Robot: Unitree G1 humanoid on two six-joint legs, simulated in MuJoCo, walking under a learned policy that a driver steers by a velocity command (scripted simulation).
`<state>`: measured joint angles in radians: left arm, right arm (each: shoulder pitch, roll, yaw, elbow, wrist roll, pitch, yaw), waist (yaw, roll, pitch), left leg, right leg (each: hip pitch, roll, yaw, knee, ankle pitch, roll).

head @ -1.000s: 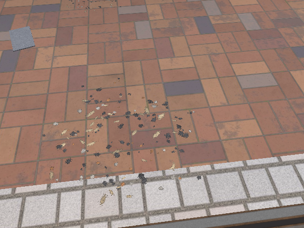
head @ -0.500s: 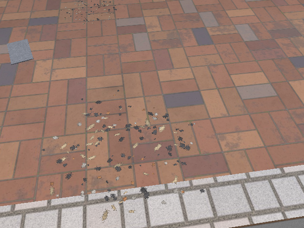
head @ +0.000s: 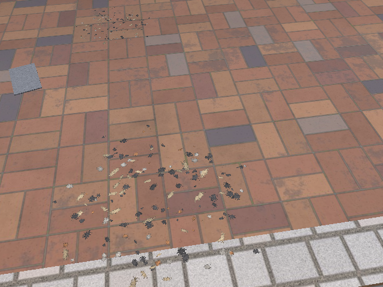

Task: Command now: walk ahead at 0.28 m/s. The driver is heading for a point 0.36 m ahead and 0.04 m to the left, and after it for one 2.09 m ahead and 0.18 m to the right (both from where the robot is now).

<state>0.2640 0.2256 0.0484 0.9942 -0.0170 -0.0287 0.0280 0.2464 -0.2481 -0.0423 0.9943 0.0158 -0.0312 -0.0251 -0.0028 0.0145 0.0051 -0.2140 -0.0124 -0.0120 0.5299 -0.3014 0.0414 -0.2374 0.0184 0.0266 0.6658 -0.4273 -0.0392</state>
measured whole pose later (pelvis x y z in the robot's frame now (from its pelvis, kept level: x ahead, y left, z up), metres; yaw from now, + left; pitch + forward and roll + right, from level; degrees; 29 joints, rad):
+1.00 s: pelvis +0.33 +0.03 +0.00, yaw +0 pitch +0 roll +1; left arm 0.19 0.22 0.05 1.00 0.01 -0.01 0.04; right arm 0.16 -0.23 -0.01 1.01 -0.01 -0.02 -0.01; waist -0.01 0.02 0.01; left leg -0.23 -0.04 0.06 0.44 -0.21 0.04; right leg -0.27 -0.04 0.02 0.50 -0.23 0.03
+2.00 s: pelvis +0.35 +0.03 +0.01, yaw +1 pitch -1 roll +0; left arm 0.23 0.19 0.03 1.14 0.00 0.00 0.06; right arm 0.23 -0.20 -0.02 1.10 0.00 0.00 -0.03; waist 0.00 0.00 0.04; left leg -0.18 -0.02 0.05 0.45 -0.25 0.04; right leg -0.19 -0.03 0.00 0.45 -0.24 0.03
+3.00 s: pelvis +0.36 +0.04 +0.01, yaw +1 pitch -1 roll +0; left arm 0.27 0.18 0.03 1.14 0.00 0.00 0.06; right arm 0.27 -0.18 -0.02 1.08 0.00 -0.01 -0.03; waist 0.00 -0.01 0.03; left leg -0.18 -0.03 0.05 0.45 -0.26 0.05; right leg -0.19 -0.04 0.01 0.45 -0.25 0.04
